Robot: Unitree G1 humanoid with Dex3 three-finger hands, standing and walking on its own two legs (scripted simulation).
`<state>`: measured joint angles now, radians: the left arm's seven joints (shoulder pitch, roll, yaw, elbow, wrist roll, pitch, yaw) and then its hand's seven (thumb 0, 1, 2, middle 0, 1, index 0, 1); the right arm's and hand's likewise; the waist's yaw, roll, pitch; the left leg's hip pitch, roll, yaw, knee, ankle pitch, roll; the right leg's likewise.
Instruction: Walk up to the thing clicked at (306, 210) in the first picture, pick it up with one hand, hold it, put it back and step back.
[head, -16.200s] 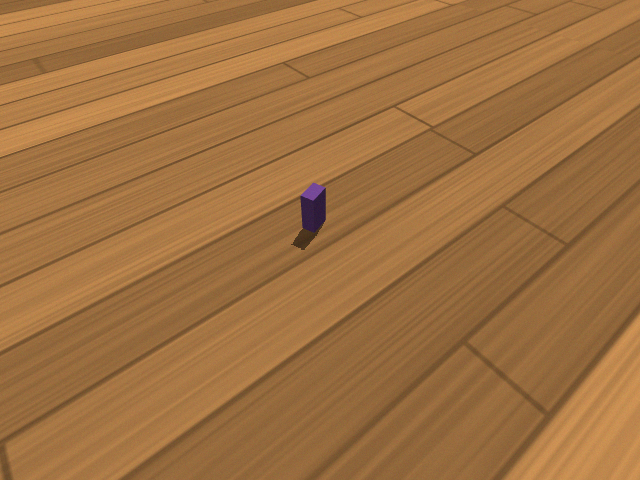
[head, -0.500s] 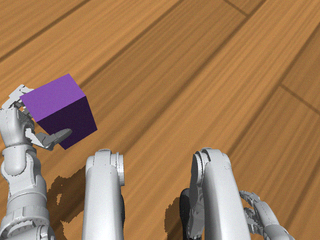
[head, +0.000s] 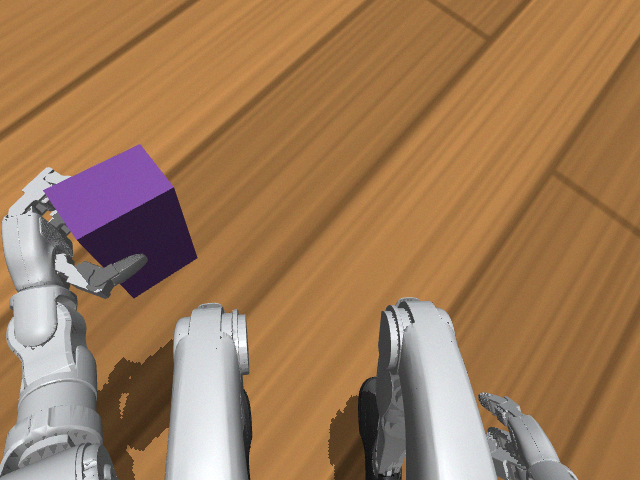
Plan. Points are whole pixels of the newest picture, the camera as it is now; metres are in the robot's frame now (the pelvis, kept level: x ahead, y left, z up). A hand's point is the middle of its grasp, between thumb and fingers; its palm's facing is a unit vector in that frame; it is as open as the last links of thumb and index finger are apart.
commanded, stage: lift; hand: left
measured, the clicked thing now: (136, 231) +0.41 +0.23 -0.05
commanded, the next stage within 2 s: none
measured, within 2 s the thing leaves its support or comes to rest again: neither
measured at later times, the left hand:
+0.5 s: hand (56, 203) +0.39 +0.26 +0.07, palm faces +0.23 -0.97 -0.04, open 10.4 cm
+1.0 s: hand out of the picture +0.38 +0.24 +0.25, palm faces +0.27 -0.96 -0.06, open 10.4 cm
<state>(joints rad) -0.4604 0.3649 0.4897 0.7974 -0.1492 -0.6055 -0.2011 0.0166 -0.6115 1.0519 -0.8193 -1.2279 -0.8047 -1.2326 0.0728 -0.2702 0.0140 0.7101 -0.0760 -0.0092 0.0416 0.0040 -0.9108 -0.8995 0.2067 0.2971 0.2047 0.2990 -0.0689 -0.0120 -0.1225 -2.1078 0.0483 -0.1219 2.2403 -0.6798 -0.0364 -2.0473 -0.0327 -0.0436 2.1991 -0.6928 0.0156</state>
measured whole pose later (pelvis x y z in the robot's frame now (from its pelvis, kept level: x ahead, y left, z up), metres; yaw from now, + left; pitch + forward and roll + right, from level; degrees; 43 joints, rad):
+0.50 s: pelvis +0.01 +0.00 +0.08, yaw +1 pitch +32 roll -4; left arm -0.29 0.30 0.39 0.45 -0.21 -0.44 -0.18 0.01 -0.61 1.04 -0.83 -1.24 -0.82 -1.22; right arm 0.09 -0.26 -0.01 0.65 0.00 -0.03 0.00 0.01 -0.91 -0.89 0.21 0.30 0.21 0.30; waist -0.03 0.01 -0.17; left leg -1.90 0.06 -0.10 2.00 -0.67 -0.03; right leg -1.84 -0.04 -0.05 1.96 -0.69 0.01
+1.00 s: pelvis +0.05 +0.01 +0.23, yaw +3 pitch +23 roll -4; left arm -0.09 0.25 0.23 0.28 -0.17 -0.29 -0.01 0.01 -0.61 1.04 -0.82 -1.25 -0.82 -1.23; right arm 0.18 -0.22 0.00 0.64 0.02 -0.07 -0.06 0.01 -0.90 -0.89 0.21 0.30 0.20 0.30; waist -0.03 0.02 -0.17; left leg -1.29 0.06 -0.06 1.49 -0.60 -0.02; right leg -1.23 -0.04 -0.06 1.43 -0.60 0.02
